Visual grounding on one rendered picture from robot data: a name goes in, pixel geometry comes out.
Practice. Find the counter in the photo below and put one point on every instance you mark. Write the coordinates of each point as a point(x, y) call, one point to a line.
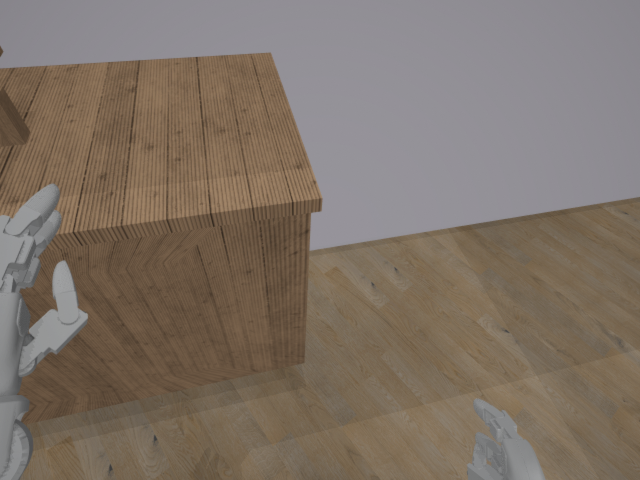
point(186, 196)

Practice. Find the left robot forearm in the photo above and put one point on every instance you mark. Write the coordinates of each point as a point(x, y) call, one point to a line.
point(16, 442)

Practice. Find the left robot hand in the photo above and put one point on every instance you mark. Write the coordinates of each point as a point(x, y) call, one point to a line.
point(22, 240)

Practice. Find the right robot hand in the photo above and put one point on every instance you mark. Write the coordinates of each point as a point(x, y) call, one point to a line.
point(515, 459)

